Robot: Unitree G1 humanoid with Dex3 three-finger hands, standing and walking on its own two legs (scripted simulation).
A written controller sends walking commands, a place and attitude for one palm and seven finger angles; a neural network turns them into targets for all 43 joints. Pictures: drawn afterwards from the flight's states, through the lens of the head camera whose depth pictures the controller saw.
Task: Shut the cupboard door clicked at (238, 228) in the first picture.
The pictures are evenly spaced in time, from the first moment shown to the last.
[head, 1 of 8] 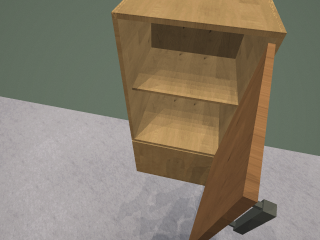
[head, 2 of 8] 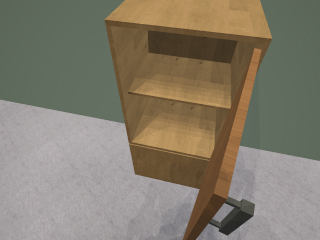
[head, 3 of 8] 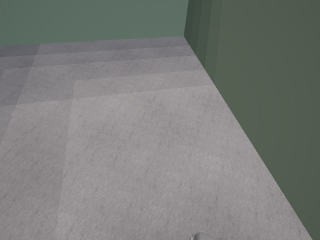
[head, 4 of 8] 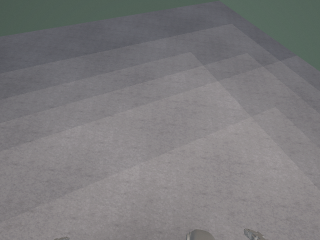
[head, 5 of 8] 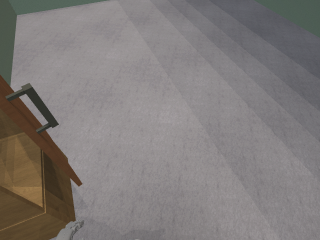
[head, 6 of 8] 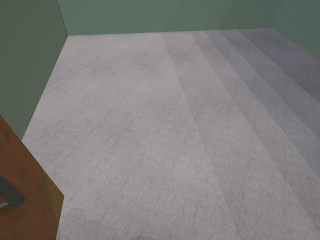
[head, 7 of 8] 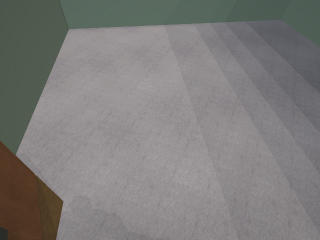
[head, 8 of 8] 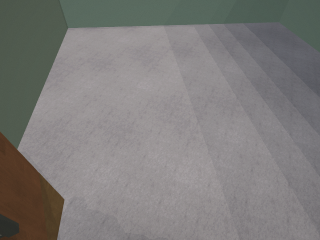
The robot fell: no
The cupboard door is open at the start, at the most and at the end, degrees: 78 78 20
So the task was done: no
